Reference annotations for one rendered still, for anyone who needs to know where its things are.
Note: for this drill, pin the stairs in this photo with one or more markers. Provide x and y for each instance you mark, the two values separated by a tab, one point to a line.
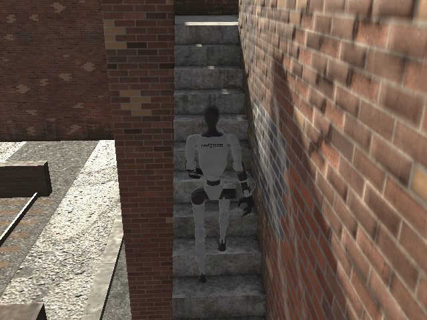
207	72

